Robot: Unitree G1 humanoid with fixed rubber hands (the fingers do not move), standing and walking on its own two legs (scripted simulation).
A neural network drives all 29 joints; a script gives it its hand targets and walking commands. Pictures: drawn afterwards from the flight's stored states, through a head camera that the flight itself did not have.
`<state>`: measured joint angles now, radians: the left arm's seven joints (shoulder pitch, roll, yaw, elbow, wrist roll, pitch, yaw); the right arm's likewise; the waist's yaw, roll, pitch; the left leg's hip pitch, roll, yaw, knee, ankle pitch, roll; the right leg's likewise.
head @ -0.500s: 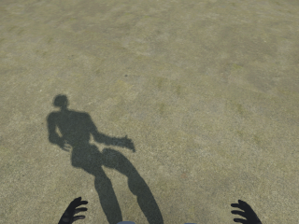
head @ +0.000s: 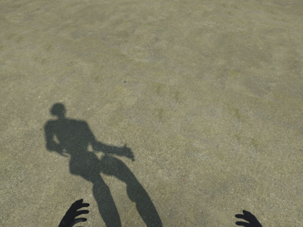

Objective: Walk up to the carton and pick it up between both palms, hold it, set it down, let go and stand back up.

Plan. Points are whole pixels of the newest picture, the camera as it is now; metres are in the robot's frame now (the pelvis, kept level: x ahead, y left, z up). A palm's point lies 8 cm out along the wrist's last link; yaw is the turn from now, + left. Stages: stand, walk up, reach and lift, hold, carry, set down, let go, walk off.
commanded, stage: stand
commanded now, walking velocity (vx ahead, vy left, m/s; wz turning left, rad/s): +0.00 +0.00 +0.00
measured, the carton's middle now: out of the picture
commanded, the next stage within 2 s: walk up in 1.70 s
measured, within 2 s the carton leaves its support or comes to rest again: neither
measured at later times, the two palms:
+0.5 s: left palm out of the picture +0.13 +0.27 -0.10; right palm out of the picture +0.12 -0.25 -0.10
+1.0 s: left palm out of the picture +0.13 +0.26 -0.10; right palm out of the picture +0.10 -0.25 -0.10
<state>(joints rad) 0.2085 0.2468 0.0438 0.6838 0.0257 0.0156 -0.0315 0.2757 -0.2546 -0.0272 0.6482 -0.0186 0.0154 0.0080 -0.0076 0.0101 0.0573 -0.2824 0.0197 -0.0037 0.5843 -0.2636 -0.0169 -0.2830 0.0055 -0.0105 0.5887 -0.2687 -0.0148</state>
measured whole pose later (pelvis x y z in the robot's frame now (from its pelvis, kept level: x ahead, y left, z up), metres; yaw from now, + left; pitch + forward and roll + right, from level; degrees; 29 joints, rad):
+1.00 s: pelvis +0.02 +0.01 +0.01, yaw -1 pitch -3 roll +0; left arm 0.21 0.24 0.03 0.81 0.01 0.01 -0.01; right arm 0.26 -0.27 -0.03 0.77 -0.02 0.01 -0.01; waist 0.00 0.01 0.06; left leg -0.21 0.02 0.02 0.53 -0.27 0.00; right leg -0.21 0.00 0.01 0.52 -0.27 0.00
